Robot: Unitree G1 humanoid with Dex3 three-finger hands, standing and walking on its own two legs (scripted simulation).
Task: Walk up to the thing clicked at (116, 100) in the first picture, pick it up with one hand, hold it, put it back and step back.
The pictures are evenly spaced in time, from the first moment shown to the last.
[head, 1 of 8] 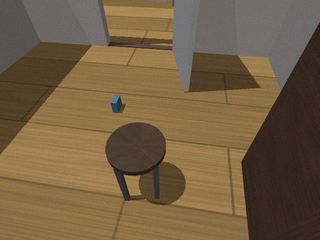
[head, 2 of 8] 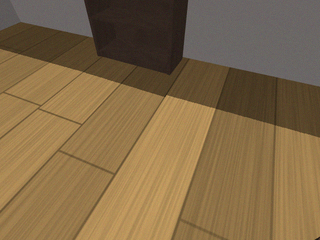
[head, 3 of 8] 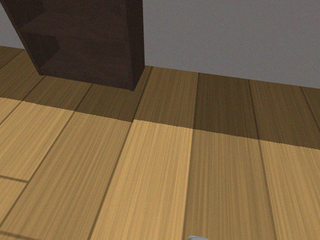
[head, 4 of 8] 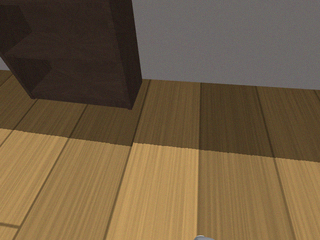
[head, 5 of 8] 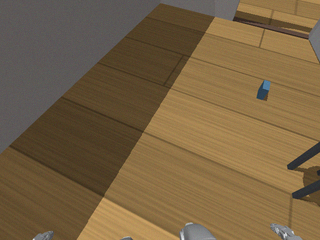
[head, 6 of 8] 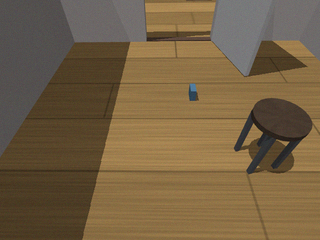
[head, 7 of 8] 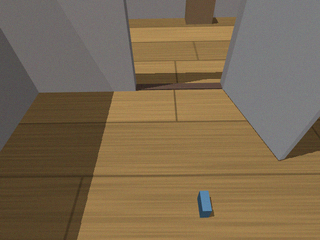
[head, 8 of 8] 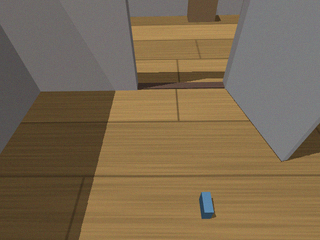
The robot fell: no
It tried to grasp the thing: no
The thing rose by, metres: 0.00
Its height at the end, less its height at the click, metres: +0.00
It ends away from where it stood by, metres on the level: 0.00
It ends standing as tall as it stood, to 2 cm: yes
